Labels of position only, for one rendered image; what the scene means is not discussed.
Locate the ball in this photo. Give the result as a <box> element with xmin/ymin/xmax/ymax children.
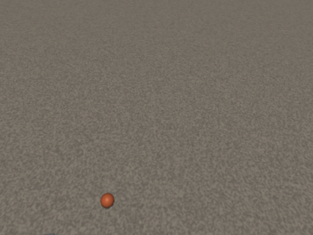
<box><xmin>100</xmin><ymin>193</ymin><xmax>114</xmax><ymax>208</ymax></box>

